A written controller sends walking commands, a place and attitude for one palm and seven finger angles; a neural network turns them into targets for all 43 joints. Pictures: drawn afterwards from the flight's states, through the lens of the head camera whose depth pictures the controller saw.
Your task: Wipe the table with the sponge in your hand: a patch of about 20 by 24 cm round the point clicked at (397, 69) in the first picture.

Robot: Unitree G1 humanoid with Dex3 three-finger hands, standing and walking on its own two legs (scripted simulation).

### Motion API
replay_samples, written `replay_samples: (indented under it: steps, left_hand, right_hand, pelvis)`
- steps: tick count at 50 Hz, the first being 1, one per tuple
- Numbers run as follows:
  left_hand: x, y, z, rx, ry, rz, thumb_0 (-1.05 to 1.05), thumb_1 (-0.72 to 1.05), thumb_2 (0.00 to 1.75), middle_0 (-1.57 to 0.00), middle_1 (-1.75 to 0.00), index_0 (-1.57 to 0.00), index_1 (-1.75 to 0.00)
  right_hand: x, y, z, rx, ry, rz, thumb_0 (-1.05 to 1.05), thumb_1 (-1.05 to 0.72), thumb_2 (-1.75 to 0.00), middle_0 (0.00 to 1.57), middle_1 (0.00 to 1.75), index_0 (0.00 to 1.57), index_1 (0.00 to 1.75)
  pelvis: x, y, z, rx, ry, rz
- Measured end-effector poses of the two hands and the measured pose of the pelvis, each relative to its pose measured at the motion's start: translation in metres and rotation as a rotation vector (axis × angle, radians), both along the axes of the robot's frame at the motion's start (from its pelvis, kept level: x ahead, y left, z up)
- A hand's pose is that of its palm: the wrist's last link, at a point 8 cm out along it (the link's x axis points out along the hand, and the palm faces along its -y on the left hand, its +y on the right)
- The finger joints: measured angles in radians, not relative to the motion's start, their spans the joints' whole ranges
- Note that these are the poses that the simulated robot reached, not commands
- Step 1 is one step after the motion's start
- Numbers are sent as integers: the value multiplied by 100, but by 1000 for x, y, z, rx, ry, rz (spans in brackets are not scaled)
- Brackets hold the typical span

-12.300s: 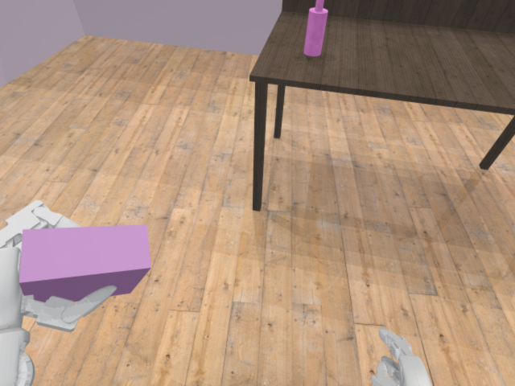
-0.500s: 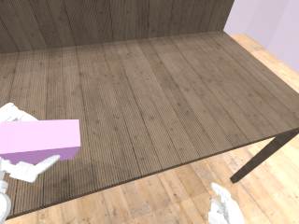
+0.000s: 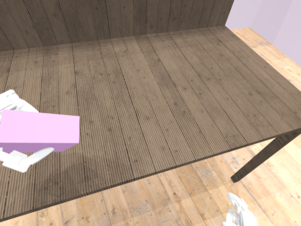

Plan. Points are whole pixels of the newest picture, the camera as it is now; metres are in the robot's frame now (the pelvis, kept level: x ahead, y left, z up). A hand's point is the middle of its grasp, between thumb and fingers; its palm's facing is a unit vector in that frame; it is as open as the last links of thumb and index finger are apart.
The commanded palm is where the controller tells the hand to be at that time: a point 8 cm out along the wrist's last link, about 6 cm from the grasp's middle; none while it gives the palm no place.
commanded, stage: come to a stop and stand still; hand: left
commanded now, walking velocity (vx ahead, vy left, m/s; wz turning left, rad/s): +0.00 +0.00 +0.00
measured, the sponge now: (49, 135) +0.24 +0.24 +0.15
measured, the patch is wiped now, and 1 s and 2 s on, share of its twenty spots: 0.00 0.00 0.00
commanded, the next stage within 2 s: look again from close up in 0.94 s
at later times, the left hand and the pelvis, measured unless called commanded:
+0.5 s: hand (26, 107) +0.29 +0.31 +0.17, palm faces +0.34 -0.86 -0.38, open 9.4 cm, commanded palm +0.22 +0.34 +0.18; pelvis +0.05 +0.07 +0.00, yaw -3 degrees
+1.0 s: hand (6, 111) +0.27 +0.34 +0.17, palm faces +0.32 -0.85 -0.42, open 9.4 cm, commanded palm +0.21 +0.38 +0.18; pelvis +0.04 +0.11 +0.00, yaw -3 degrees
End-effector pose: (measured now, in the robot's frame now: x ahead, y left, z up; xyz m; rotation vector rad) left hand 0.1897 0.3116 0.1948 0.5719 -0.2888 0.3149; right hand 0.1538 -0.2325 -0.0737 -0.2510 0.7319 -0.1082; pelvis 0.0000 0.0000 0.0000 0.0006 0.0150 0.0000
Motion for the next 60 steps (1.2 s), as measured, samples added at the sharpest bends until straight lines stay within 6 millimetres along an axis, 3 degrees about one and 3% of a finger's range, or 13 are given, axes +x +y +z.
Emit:
replay_samples:
  steps: [2,4,9,12,16,20,24,28,36,47,51,60]
  left_hand:
    - [7,14,7,5,-46,50,-1,-44,102,-80,-136,-81,-135]
    - [12,16,4,-25,-48,77,-1,-44,102,-80,-136,-81,-135]
    - [19,-17,-25,-117,62,-17,-1,-44,102,-80,-136,-81,-135]
    - [24,-23,-38,-131,114,-72,-1,-44,102,-80,-136,-81,-135]
    - [37,-1,-39,-120,84,-56,-1,-44,102,-80,-136,-81,-135]
    - [50,24,-23,-106,-3,-22,-1,-44,102,-80,-136,-81,-135]
    - [58,35,-10,-100,-50,-51,-1,-44,102,-80,-136,-81,-135]
    - [60,47,-15,-101,-17,-80,-1,-44,102,-80,-136,-81,-135]
    - [49,78,-37,-123,57,-30,-1,-44,102,-80,-136,-81,-136]
    - [49,70,-8,-79,-21,-70,-1,-44,102,-80,-136,-81,-136]
    - [44,72,-11,-75,10,-51,-1,-44,102,-80,-136,-80,-136]
    - [16,65,-31,-150,53,-18,-1,-44,103,-80,-137,-80,-136]
  right_hand:
    - [2,3,-1,20,-10,10,2,-90,-90,20,30,20,30]
    - [4,6,-2,44,-38,8,2,-90,-90,20,30,20,30]
    - [10,20,-10,99,-59,-20,1,-90,-90,20,30,20,30]
    - [11,32,-9,93,-19,-26,2,-90,-90,20,30,20,30]
    - [19,45,-2,53,12,-13,2,-90,-90,20,30,20,30]
    - [35,55,6,24,-2,0,2,-90,-90,20,30,20,30]
    - [55,67,14,21,-56,-7,2,-90,-90,20,30,20,30]
    - [68,82,23,21,-88,-27,1,-90,-90,20,30,20,30]
    - [56,104,20,-10,-32,-20,1,-90,-90,20,30,19,30]
    - [37,133,0,82,7,-9,1,-90,-90,20,30,20,30]
    - [28,128,-1,93,15,-38,1,-90,-90,20,30,20,30]
    - [8,95,8,5,15,-63,1,-90,-90,20,30,20,30]
  pelvis:
    - [0,1,-1,2,-6,-18]
    - [2,6,-2,5,-13,-27]
    - [14,21,-2,0,-13,-37]
    - [21,24,0,-1,0,-47]
    - [30,31,1,-13,11,-44]
    - [38,46,3,-22,4,-44]
    - [46,65,4,-27,-1,-45]
    - [51,81,4,-26,-2,-44]
    - [48,100,2,-12,-17,-47]
    - [40,110,2,-25,-35,-55]
    - [35,107,2,-33,-28,-51]
    - [19,98,2,-25,-39,-49]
